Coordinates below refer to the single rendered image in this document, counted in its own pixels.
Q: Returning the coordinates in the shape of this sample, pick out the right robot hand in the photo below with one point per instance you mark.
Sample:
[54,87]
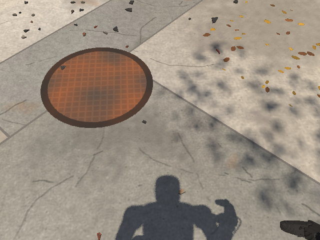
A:
[309,230]

